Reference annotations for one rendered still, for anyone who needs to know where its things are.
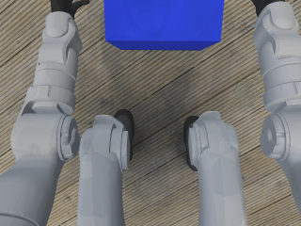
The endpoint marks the carton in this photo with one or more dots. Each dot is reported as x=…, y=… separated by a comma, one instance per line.
x=163, y=25

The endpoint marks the right robot upper arm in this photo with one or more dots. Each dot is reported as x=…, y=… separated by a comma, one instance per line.
x=281, y=140

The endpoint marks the right robot hand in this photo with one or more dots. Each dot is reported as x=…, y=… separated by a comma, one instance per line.
x=261, y=4

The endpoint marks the robot right forearm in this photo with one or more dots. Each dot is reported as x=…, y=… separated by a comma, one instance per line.
x=279, y=57

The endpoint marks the left robot upper arm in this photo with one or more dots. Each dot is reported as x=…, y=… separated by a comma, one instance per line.
x=42, y=143

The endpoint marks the left robot hand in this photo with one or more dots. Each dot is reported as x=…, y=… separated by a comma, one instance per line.
x=67, y=6

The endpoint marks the robot left forearm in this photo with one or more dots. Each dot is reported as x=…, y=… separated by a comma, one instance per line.
x=56, y=71

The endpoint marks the right robot shin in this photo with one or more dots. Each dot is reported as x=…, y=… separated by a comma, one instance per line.
x=215, y=115

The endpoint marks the robot left thigh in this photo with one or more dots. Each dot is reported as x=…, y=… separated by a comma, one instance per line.
x=100, y=201

